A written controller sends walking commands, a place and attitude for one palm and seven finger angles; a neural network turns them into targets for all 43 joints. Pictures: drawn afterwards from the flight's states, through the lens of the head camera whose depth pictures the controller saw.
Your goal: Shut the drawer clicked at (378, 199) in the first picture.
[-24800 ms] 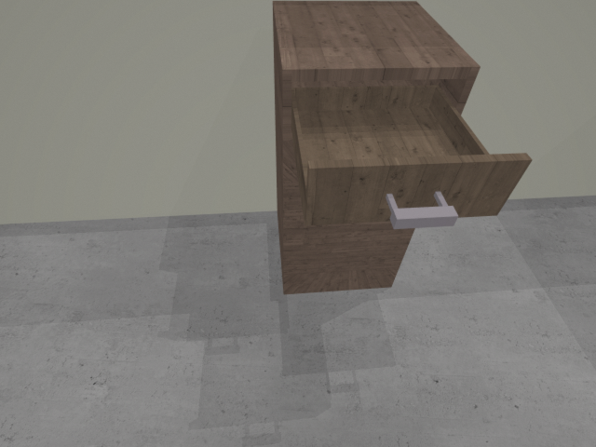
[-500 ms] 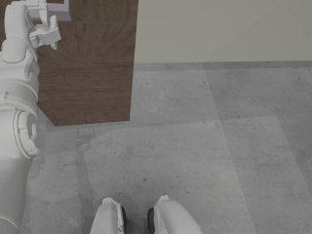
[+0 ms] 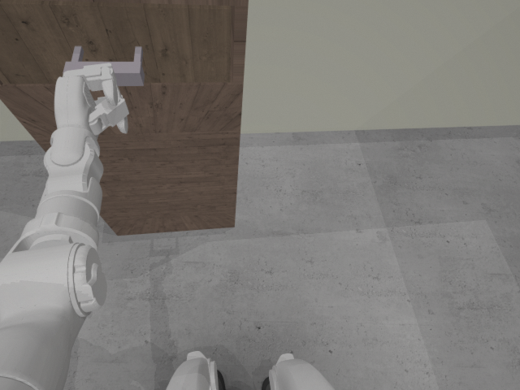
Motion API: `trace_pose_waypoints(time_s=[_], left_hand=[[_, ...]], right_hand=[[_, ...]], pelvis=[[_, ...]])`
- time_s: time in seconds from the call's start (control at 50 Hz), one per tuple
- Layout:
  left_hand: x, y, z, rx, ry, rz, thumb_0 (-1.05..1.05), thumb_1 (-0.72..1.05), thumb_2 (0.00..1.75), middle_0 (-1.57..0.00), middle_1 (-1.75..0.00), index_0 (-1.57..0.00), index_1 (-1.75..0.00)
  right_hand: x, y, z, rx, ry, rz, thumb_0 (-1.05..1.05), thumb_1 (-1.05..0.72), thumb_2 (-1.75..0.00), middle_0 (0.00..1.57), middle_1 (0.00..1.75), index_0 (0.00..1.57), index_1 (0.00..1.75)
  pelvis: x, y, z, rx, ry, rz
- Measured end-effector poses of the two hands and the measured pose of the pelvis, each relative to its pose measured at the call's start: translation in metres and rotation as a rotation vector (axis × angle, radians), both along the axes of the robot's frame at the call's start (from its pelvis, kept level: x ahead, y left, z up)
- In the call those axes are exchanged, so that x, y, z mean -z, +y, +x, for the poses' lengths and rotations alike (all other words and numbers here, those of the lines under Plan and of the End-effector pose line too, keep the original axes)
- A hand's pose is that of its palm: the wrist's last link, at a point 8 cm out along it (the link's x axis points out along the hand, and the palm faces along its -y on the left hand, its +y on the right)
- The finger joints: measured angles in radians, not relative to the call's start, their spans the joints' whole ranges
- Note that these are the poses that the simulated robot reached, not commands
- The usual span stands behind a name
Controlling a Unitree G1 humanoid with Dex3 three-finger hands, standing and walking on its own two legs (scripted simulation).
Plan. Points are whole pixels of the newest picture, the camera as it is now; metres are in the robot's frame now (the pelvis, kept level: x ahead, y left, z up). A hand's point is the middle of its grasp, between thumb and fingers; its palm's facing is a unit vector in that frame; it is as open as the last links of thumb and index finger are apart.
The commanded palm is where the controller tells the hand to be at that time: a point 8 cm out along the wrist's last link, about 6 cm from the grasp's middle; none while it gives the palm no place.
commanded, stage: draw the hand back to the body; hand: left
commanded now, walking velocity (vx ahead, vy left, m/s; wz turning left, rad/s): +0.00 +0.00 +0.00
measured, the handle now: (107, 63) +0.61 +0.19 +0.09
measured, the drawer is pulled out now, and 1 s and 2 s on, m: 0.00 0.00 0.00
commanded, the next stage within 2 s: step back with the hand held close in 1.38 s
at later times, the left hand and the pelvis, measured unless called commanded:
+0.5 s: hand (67, 180) +0.36 +0.18 +0.15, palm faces +0.03 -1.00 -0.04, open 3.3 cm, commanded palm +0.33 +0.24 +0.16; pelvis +0.02 -0.02 +0.04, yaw +3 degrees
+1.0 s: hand out of the picture +0.23 +0.21 +0.20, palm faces +0.34 -0.89 -0.30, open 3.3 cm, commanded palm +0.18 +0.25 +0.22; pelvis +0.01 -0.02 +0.07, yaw +2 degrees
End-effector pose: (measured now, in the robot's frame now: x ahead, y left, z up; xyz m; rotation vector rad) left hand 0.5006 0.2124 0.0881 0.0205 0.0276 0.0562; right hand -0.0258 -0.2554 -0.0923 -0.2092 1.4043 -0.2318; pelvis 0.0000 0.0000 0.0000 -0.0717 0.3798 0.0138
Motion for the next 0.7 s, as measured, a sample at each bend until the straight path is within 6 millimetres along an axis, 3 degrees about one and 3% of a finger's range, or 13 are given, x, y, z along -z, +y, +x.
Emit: trace_pose_waypoints(time_s=[0.08,0.14,0.3,0.4,0.48,0.58,0.7], left_hand=[[-0.001,0.005,-0.004,-0.007,-0.007,-0.003,0.01,0.88,0.9,-1.4,-1.6,-1.4,-1.6],[-0.009,0.009,-0.018,0.004,-0.041,0.021,0.02,0.89,0.9,-1.4,-1.6,-1.4,-1.6],[-0.032,0.02,-0.086,0.01,-0.038,0.006,0.02,0.9,0.9,-1.4,-1.6,-1.4,-1.6],[-0.045,0.027,-0.126,-0.004,-0.046,0.02,0.02,0.9,0.9,-1.4,-1.6,-1.4,-1.6],[-0.058,0.024,-0.156,0.022,-0.07,0.022,0.02,0.9,0.9,-1.41,-1.6,-1.4,-1.6],[-0.071,0.025,-0.187,-0.039,-0.059,0.101,0.02,0.9,0.9,-1.41,-1.6,-1.4,-1.6],[-0.081,0.027,-0.226,-0.16,-0.031,0.183,0.02,0.89,0.9,-1.41,-1.6,-1.4,-1.6]], right_hand=[[-0.001,-0.005,0.017,0.006,-0.017,0.005,0.0,-0.91,-0.9,0.2,0.3,0.21,0.3],[-0.005,-0.007,0.034,0.017,-0.054,0.018,0.0,-0.91,-0.9,0.2,0.3,0.21,0.3],[-0.019,-0.01,0.106,-0.037,-0.251,0.058,0.01,-0.91,-0.9,0.2,0.3,0.2,0.3],[-0.034,-0.012,0.16,-0.114,-0.421,0.048,0.01,-0.91,-0.9,0.2,0.3,0.2,0.3],[-0.048,-0.01,0.192,-0.17,-0.539,0.047,0.01,-0.91,-0.9,0.2,0.3,0.2,0.3],[-0.064,-0.002,0.213,-0.204,-0.632,0.053,0.01,-0.91,-0.9,0.2,0.3,0.2,0.3],[-0.077,0.011,0.219,-0.22,-0.666,0.074,0.01,-0.91,-0.9,0.2,0.3,0.2,0.3]], pelvis=[[-0.004,-0.004,0.008,0.005,-0.008,0.008],[-0.01,-0.005,0.017,0.014,-0.025,0.014],[-0.03,-0.012,0.033,0.002,-0.128,0.032],[-0.035,-0.016,0.029,-0.022,-0.189,0.039],[-0.038,-0.018,0.021,-0.035,-0.231,0.046],[-0.044,-0.022,0.01,-0.035,-0.291,0.059],[-0.056,-0.025,0.004,-0.031,-0.352,0.069]])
